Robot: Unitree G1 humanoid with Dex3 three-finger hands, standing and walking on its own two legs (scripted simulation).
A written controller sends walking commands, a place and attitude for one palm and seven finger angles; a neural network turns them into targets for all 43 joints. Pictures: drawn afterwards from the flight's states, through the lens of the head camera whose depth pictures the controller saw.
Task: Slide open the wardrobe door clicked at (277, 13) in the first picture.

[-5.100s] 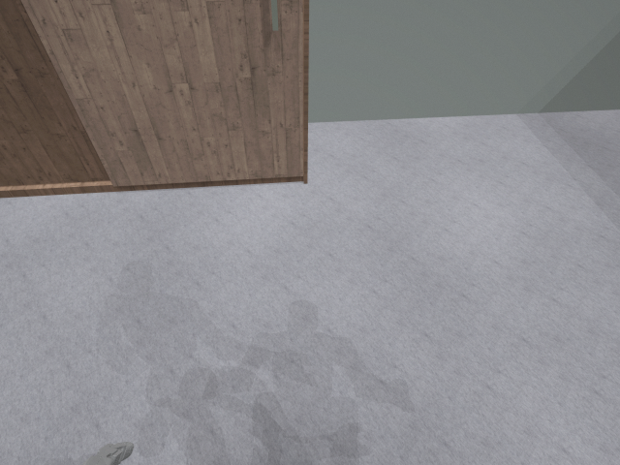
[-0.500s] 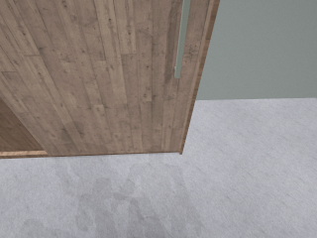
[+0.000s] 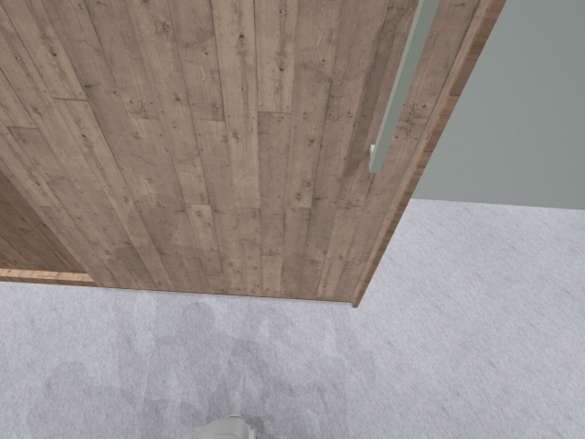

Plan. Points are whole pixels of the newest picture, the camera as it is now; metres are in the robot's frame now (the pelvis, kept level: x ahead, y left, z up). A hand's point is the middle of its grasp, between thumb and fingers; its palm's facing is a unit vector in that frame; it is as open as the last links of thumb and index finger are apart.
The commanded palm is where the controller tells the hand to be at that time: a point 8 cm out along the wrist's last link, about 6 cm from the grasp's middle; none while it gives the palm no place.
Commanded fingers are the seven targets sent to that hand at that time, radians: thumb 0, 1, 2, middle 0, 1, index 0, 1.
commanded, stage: take the last steps up to it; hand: right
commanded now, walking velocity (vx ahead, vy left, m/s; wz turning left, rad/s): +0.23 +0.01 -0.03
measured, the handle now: (395, 92) +0.60 -0.11 +0.15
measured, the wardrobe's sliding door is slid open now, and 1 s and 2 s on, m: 0.00 0.00 0.00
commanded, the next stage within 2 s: come to a stop and stand still in 0.24 s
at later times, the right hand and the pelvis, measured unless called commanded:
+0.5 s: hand out of the picture +0.11 -0.18 -0.17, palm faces +0.07 +0.99 -0.11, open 7.4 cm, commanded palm none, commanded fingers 0.00 -0.90 -0.90 0.20 0.30 0.20 0.30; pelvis +0.13 -0.03 +0.02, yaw +1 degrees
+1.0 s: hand out of the picture +0.13 -0.14 -0.13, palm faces +0.01 +0.97 -0.25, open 7.4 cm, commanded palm none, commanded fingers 0.00 -0.90 -0.90 0.20 0.30 0.20 0.30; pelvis +0.10 +0.04 +0.03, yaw +3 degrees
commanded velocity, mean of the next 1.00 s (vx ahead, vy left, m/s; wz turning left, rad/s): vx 0.01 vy -0.02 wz -0.01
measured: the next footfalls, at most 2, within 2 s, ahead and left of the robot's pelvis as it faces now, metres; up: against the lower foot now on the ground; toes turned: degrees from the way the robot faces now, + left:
right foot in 0.38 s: +0.22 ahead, -0.12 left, +0.00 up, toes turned -9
left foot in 0.84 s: +0.13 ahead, +0.13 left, +0.00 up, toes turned +4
